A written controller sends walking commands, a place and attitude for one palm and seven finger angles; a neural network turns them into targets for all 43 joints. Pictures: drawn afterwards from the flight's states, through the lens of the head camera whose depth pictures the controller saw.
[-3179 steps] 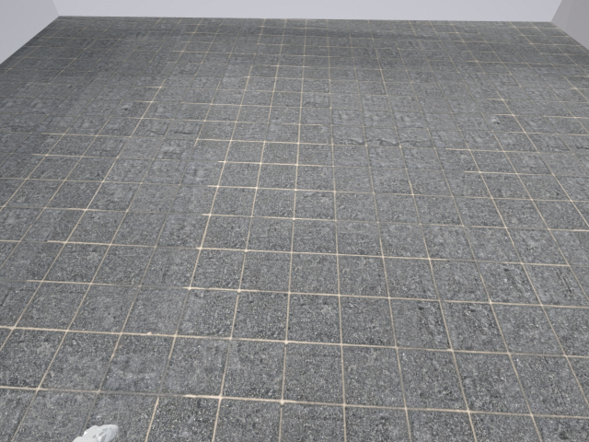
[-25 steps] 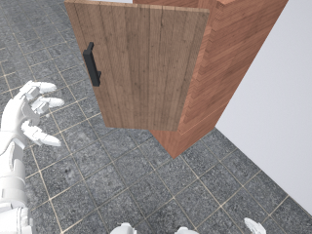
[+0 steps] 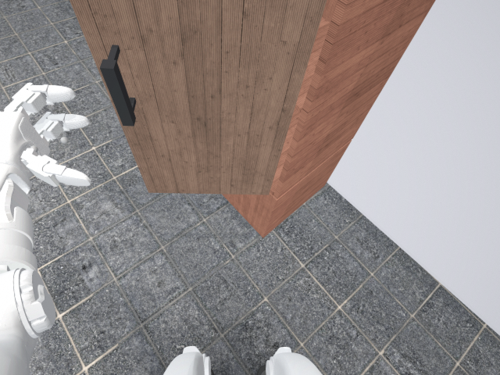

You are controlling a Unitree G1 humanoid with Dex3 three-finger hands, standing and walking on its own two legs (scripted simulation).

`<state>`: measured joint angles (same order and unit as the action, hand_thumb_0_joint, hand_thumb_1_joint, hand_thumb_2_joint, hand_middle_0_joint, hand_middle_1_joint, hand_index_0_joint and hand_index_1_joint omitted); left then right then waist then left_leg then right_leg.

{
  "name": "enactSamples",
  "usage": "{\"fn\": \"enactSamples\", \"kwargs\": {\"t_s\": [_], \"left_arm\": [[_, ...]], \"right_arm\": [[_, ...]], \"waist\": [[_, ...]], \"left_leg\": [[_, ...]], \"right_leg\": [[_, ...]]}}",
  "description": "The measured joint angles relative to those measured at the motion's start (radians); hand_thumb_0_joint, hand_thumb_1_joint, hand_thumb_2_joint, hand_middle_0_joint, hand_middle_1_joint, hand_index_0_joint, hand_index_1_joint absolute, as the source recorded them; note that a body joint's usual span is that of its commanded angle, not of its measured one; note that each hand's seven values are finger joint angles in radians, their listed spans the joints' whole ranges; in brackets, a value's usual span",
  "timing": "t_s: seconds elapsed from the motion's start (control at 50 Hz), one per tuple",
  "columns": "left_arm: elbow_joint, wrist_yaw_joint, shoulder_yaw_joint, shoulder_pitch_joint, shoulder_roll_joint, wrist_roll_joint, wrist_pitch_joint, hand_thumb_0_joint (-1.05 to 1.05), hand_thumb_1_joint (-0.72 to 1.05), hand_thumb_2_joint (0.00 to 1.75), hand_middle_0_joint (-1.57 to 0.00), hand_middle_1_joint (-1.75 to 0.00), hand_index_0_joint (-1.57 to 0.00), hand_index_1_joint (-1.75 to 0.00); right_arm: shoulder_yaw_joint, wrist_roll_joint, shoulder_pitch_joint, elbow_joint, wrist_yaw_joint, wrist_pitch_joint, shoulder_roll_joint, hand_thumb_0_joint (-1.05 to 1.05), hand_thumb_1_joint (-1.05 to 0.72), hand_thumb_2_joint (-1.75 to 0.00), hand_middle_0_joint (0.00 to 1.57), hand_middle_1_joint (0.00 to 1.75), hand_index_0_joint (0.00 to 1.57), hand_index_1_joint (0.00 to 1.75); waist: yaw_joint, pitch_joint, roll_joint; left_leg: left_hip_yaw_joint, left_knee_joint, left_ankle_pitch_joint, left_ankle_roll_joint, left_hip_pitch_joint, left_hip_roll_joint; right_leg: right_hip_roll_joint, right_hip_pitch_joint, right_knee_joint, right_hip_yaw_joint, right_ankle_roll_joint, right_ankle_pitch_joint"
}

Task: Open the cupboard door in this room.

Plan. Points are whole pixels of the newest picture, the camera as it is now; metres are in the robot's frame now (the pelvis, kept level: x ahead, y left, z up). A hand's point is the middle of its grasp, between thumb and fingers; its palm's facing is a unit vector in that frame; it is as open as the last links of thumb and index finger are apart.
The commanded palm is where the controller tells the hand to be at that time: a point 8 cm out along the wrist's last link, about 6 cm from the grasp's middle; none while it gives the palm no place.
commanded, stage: move the hooked fingers beside the handle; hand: left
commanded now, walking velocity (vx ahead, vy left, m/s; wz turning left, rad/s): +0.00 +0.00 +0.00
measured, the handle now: (122, 87) +0.57 +0.21 +0.07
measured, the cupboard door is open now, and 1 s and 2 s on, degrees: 49 49 48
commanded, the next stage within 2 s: slide the fingers in behind the handle in 1.50 s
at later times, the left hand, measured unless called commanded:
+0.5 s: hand (77, 101) +0.52 +0.27 +0.09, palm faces -0.02 -1.00 +0.01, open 14.0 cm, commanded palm +0.52 +0.30 +0.08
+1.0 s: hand (79, 99) +0.53 +0.27 +0.08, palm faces +0.00 -1.00 +0.00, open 14.0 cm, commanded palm +0.51 +0.30 +0.07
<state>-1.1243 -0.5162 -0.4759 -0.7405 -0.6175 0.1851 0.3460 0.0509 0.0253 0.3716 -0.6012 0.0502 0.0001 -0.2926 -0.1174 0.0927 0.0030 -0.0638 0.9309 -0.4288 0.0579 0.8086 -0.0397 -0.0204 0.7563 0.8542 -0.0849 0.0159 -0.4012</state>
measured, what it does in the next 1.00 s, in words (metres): stands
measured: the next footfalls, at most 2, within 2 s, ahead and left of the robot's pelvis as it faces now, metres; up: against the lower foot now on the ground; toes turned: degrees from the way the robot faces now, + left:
none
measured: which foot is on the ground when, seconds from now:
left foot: down 0.00-1.00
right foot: down 0.00-1.00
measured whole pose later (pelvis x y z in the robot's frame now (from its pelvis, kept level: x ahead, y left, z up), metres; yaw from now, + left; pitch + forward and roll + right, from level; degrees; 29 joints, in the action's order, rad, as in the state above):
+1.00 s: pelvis +0.02 +0.01 -0.01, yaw -2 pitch +23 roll -5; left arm -1.21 -0.45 -0.51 -0.94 -0.74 0.10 0.32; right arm 0.06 -0.01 0.46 -0.60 0.01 0.11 -0.28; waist -0.20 0.09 0.02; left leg -0.05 0.98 -0.46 0.06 0.93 -0.06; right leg -0.05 0.85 0.85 -0.09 0.01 -0.40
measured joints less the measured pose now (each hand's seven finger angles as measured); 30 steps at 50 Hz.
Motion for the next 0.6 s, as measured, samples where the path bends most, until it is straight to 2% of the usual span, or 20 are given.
{"fn": "enactSamples", "kwargs": {"t_s": [0.1, 0.26, 0.6], "left_arm": [[-0.047, 0.005, -0.011, -0.061, -0.037, -0.016, 0.013, -0.02, -0.5, 0.3, -0.3, -1.2, -0.3, -1.2], [-0.1, 0.003, -0.007, -0.145, -0.082, -0.033, -0.002, -0.02, -0.5, 0.3, -0.3, -1.2, -0.3, -1.2], [-0.196, 0.064, -0.004, -0.335, -0.169, -0.11, -0.04, -0.02, -0.5, 0.3, -0.3, -1.2, -0.3, -1.2]], "right_arm": [[0.004, -0.005, 0.006, -0.004, -0.002, 0.016, -0.001, 0.0, -0.91, -0.9, 0.21, 0.3, 0.2, 0.3], [0.008, -0.011, 0.032, -0.017, -0.004, 0.046, -0.007, 0.0, -0.91, -0.9, 0.21, 0.3, 0.2, 0.3], [0.026, -0.032, 0.07, -0.009, -0.013, 0.081, -0.007, 0.0, -0.91, -0.9, 0.21, 0.3, 0.2, 0.3]], "waist": [[-0.016, -0.004, 0.0], [-0.037, -0.007, 0.005], [-0.107, -0.013, 0.019]], "left_leg": [[0.003, 0.023, -0.008, 0.002, 0.035, -0.005], [0.008, 0.043, -0.015, 0.006, 0.078, -0.007], [0.02, 0.077, -0.024, 0.011, 0.17, -0.014]], "right_leg": [[-0.004, 0.03, 0.014, -0.002, -0.001, -0.003], [-0.006, 0.067, 0.022, -0.006, -0.005, -0.004], [-0.013, 0.145, 0.032, -0.017, -0.01, -0.002]]}}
